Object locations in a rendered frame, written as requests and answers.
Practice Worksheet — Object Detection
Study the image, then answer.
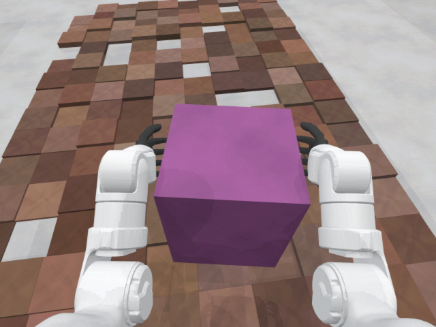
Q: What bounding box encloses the carton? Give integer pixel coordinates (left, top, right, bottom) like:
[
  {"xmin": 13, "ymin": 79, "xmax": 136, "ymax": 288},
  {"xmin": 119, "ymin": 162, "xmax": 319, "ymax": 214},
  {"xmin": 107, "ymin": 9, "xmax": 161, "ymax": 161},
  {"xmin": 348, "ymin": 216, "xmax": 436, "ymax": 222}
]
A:
[{"xmin": 153, "ymin": 104, "xmax": 311, "ymax": 268}]

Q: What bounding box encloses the left robot hand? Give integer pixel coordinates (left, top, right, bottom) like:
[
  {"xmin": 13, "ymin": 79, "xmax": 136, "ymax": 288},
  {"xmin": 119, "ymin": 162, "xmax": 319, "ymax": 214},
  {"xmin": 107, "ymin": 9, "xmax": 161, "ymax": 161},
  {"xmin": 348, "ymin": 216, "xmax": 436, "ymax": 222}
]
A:
[{"xmin": 136, "ymin": 124, "xmax": 167, "ymax": 177}]

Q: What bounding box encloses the right robot hand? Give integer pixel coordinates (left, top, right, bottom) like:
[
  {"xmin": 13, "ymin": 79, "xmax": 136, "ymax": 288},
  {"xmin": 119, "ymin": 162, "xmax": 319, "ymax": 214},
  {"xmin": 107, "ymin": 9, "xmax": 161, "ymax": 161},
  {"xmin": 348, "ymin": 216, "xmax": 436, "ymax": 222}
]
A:
[{"xmin": 296, "ymin": 122, "xmax": 328, "ymax": 176}]

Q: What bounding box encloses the right robot forearm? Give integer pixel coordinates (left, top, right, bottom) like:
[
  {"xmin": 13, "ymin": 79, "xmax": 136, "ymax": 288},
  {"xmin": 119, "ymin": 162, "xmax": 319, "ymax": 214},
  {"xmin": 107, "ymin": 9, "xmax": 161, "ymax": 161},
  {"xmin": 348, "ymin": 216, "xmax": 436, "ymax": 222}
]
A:
[{"xmin": 307, "ymin": 144, "xmax": 397, "ymax": 312}]

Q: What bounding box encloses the robot right upper arm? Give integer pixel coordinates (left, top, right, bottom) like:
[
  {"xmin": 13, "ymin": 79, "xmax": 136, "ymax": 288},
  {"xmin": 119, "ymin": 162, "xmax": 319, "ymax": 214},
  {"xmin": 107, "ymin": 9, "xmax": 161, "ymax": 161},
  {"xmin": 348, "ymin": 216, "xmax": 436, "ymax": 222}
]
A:
[{"xmin": 312, "ymin": 262, "xmax": 435, "ymax": 327}]

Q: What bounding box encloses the left robot forearm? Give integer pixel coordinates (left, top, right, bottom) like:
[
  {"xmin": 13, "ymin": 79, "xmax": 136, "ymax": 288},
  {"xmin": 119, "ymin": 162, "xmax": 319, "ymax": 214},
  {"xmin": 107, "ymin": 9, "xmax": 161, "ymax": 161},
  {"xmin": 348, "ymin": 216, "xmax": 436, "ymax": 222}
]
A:
[{"xmin": 74, "ymin": 144, "xmax": 156, "ymax": 309}]

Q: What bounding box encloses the robot left upper arm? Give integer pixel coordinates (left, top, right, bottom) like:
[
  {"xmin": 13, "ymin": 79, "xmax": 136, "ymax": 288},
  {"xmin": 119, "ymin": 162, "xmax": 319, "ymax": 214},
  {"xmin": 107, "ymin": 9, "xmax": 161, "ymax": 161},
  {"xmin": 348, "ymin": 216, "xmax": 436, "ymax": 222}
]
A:
[{"xmin": 35, "ymin": 261, "xmax": 153, "ymax": 327}]

